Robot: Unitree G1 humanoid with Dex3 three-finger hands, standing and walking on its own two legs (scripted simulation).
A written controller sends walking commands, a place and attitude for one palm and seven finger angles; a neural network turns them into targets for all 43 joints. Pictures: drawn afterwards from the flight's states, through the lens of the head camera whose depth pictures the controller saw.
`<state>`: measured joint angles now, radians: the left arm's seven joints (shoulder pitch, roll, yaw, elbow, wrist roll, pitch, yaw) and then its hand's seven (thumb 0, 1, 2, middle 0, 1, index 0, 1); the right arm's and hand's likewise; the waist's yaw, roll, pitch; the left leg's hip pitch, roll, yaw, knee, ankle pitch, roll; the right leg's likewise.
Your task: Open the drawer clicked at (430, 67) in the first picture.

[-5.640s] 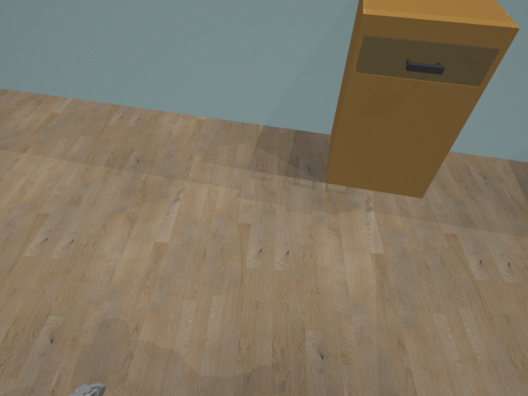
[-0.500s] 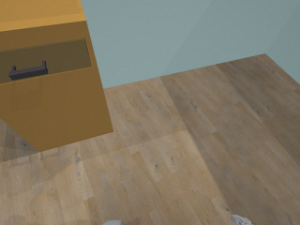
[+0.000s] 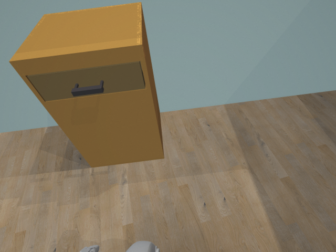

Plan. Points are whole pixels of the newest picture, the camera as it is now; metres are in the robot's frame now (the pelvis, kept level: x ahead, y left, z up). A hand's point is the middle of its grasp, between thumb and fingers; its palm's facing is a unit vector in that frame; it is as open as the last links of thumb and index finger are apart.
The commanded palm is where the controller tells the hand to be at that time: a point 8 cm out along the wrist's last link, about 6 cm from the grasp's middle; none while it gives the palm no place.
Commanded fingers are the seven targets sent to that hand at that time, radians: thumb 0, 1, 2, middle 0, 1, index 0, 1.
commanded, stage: turn to face it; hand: left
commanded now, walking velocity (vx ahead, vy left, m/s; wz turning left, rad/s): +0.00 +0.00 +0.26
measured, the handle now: (88, 87) +0.74 +0.38 -0.06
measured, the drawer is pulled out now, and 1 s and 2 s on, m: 0.00 0.00 0.00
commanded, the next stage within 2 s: take the last steps up to it in 0.02 s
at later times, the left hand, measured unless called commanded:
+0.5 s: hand out of the picture -0.02 +0.26 -0.17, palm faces +0.17 -0.97 -0.19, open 7.4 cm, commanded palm none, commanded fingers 0.00 0.90 0.90 -0.20 -0.30 -0.20 -0.30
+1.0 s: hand (105, 220) +0.23 +0.22 -0.15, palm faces +0.20 -0.96 -0.22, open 7.1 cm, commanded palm none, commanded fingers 0.00 0.90 0.90 -0.20 -0.30 -0.20 -0.30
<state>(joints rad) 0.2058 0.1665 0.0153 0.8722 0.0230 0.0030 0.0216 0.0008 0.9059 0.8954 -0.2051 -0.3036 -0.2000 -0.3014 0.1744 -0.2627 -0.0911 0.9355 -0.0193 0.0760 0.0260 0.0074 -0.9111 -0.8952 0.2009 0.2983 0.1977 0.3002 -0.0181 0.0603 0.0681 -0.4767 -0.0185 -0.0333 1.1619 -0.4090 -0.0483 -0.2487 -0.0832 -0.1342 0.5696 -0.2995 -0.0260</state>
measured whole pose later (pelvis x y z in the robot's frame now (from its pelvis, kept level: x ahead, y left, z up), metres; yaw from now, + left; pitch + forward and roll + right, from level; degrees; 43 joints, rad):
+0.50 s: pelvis +0.01 +0.06 +0.01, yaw +7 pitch -2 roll -1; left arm 0.32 0.23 0.05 1.07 0.03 0.02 -0.01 0.01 0.91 0.90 -0.20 -0.30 -0.20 -0.30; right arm 0.31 -0.15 -0.02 1.03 -0.02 -0.03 -0.01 0.00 -0.92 -0.90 0.20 0.30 0.20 0.30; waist 0.02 -0.03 0.02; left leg -0.08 -0.02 0.08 0.37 -0.27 0.06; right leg -0.49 -0.11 -0.08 1.06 -0.32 0.03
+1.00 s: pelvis +0.17 +0.03 +0.00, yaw +9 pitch -1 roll +0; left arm 0.18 0.14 0.06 1.01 0.01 -0.08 0.03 -0.03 0.95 0.89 -0.21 -0.30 -0.20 -0.30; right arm 0.37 -0.16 -0.06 1.12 -0.02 0.00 0.00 0.01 -0.91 -0.90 0.20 0.30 0.20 0.30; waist -0.03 0.04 0.04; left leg -0.42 0.07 0.03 1.10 -0.34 0.01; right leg -0.23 -0.03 -0.17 0.48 -0.23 -0.05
